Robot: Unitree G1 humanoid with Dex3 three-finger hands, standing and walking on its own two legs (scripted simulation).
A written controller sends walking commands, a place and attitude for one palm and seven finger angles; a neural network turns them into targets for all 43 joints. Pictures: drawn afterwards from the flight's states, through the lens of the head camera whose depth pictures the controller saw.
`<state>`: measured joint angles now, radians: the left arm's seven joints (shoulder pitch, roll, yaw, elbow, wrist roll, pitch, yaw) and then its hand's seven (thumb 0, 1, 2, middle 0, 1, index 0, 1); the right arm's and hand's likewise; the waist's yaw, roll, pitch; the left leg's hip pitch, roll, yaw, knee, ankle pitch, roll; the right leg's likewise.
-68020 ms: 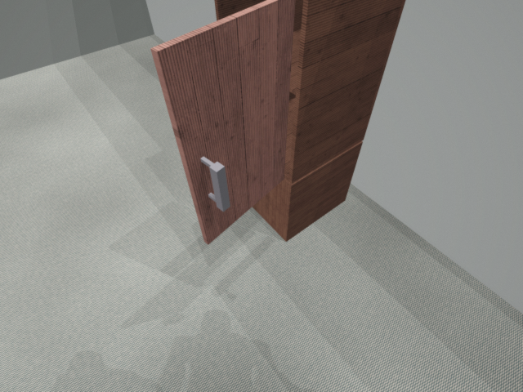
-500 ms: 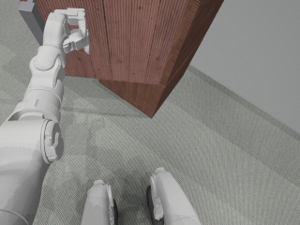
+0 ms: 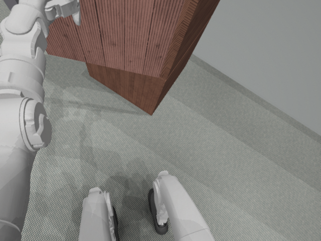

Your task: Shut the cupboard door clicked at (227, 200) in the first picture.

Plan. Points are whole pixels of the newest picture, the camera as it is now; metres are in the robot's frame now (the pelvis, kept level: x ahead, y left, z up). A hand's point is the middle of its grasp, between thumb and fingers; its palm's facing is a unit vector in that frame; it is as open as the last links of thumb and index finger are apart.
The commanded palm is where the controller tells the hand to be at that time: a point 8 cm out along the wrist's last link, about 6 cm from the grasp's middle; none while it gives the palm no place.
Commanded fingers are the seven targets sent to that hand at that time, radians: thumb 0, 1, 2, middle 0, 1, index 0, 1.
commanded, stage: pull the fist back off the door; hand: left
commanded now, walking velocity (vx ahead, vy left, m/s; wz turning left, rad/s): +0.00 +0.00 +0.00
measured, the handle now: out of the picture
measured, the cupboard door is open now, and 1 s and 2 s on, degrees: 24 21 21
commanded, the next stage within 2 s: draw the hand back to the body in 0.88 s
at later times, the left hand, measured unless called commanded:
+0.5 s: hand (85, 7) +0.59 +0.05 +0.09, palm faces +0.13 -0.99 -0.04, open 3.1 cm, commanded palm +0.54 +0.09 +0.08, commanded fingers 0.00 0.90 0.90 -1.30 -1.50 -1.30 -1.50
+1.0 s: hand (97, 38) +0.52 +0.04 +0.09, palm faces +0.12 -0.99 -0.05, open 3.1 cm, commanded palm +0.49 +0.10 +0.09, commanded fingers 0.00 0.90 0.90 -1.30 -1.50 -1.30 -1.50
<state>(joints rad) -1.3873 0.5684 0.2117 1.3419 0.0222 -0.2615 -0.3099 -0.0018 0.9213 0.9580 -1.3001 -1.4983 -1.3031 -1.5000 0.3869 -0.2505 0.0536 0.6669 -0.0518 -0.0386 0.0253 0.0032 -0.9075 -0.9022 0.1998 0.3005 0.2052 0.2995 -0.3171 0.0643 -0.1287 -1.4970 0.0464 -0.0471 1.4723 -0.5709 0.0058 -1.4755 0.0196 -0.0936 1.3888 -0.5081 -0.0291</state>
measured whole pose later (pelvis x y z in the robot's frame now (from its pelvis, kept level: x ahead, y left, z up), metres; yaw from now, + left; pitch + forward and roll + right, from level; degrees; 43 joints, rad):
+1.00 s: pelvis +0.02 -0.01 +0.05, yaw +3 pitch +27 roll +0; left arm -0.91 0.11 0.17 1.19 0.10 -0.62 0.35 0.02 0.90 0.90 -1.30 -1.50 -1.31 -1.50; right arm 0.27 -0.21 -0.02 0.66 -0.10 0.04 0.09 0.00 -0.91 -0.90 0.20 0.30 0.20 0.30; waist -0.18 0.04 -0.16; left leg -1.19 0.02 0.00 1.27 -0.54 -0.01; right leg -1.21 0.00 -0.05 1.26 -0.51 -0.03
